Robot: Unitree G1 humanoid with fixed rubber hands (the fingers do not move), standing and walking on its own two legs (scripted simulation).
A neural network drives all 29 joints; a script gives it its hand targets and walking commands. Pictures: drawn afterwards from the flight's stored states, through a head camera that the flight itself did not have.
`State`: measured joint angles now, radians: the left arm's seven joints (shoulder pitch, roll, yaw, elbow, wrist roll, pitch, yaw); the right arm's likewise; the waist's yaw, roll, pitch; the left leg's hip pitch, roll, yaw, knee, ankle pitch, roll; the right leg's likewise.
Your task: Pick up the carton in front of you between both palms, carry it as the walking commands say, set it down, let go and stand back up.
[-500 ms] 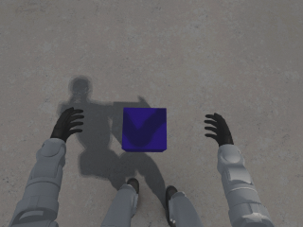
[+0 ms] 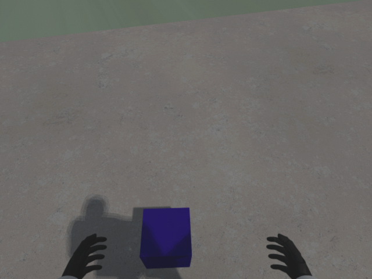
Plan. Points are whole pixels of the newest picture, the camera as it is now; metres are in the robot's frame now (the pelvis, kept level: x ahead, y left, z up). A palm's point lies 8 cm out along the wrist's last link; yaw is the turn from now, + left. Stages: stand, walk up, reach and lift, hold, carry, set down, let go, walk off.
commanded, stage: let go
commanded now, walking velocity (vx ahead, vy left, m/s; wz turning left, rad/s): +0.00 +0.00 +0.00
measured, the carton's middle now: (167, 239) +0.39 +0.08 -0.65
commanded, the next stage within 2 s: stand in 0.34 s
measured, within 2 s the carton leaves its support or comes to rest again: neither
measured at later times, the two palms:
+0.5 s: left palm out of the picture +0.15 +0.28 -0.08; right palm out of the picture +0.14 -0.26 -0.08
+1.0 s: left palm out of the picture +0.13 +0.31 -0.10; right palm out of the picture +0.12 -0.27 -0.09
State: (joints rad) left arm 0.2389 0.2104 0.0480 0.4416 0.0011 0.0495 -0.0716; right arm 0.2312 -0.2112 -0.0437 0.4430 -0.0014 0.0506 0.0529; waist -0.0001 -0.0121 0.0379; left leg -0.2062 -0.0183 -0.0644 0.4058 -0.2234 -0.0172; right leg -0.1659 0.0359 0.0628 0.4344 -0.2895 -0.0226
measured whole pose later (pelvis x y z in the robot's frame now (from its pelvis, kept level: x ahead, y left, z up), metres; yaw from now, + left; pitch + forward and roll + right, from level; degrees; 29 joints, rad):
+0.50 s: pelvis +0.00 +0.01 -0.01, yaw +0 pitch -1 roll +0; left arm 0.21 0.31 0.06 0.57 0.04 0.06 0.00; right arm 0.18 -0.28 -0.04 0.66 -0.04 0.05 -0.01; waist 0.01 -0.02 0.02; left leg -0.21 -0.02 -0.05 0.51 -0.28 0.00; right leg -0.16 0.03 0.06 0.49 -0.33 -0.01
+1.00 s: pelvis +0.01 +0.03 +0.00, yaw -1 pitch -1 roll +0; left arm 0.20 0.35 0.02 0.77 0.03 0.01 0.02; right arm 0.14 -0.33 -0.02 0.86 -0.03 -0.01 -0.02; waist 0.00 -0.02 0.01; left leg -0.18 -0.03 -0.02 0.47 -0.28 0.02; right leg -0.12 0.01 0.08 0.45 -0.31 0.01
